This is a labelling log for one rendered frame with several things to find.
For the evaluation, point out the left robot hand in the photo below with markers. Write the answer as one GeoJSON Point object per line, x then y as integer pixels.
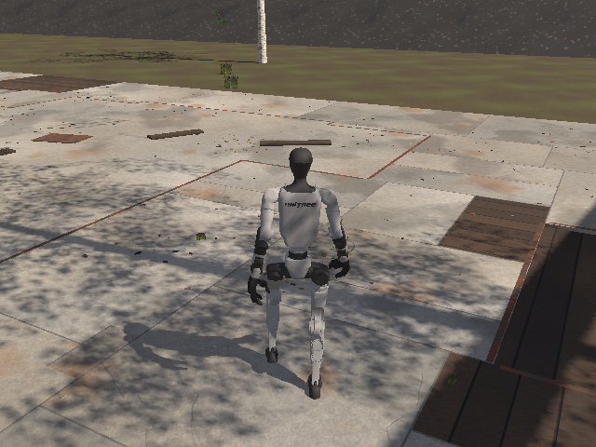
{"type": "Point", "coordinates": [252, 283]}

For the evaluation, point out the robot right forearm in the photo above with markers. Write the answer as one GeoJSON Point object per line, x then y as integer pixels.
{"type": "Point", "coordinates": [341, 247]}

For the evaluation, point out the robot left shin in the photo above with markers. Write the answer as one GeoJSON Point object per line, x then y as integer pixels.
{"type": "Point", "coordinates": [272, 319]}

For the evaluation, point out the robot left forearm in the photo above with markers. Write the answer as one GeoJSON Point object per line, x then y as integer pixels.
{"type": "Point", "coordinates": [258, 256]}

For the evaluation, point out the right robot hand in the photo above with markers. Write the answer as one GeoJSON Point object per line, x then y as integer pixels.
{"type": "Point", "coordinates": [337, 264]}

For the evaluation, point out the robot left upper arm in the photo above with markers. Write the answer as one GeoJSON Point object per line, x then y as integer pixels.
{"type": "Point", "coordinates": [270, 197]}

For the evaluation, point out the robot right upper arm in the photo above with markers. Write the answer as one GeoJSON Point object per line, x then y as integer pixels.
{"type": "Point", "coordinates": [328, 197]}

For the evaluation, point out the robot head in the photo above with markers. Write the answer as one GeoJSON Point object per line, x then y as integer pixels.
{"type": "Point", "coordinates": [300, 163]}

